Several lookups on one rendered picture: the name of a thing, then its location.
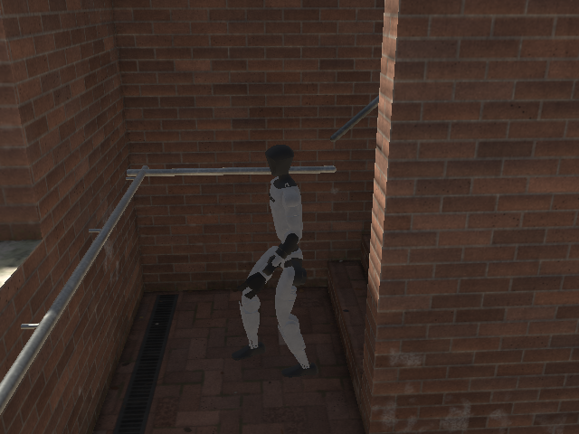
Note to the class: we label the robot left hand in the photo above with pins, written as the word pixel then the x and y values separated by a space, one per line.
pixel 255 282

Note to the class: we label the left robot upper arm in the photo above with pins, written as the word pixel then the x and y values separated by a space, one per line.
pixel 291 202

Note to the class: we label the humanoid robot torso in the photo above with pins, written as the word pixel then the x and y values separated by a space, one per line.
pixel 281 226

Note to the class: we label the robot left forearm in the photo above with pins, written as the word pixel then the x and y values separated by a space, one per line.
pixel 280 255

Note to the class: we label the left robot shin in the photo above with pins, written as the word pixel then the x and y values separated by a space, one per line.
pixel 294 340

